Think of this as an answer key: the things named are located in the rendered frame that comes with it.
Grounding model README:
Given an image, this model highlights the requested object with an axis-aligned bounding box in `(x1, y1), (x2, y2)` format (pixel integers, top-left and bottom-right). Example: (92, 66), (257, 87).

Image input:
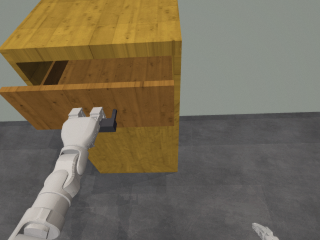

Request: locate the handle
(99, 109), (117, 133)

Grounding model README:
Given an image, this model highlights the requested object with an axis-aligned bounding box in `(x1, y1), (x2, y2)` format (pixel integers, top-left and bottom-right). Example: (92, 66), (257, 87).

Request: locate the cabinet
(0, 0), (182, 174)

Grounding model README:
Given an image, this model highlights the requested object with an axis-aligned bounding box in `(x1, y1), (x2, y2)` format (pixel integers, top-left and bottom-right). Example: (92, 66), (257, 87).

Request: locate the robot left hand
(61, 107), (106, 151)

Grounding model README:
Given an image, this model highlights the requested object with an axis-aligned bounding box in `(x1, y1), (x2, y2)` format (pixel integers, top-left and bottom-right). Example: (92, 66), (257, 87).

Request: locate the drawer
(0, 55), (174, 130)

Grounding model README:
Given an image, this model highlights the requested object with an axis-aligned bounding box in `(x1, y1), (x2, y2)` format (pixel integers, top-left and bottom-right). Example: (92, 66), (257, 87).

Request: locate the robot left forearm
(8, 145), (89, 240)

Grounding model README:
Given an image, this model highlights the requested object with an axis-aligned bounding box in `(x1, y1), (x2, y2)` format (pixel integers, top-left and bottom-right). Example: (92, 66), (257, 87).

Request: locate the robot right hand
(252, 223), (279, 240)

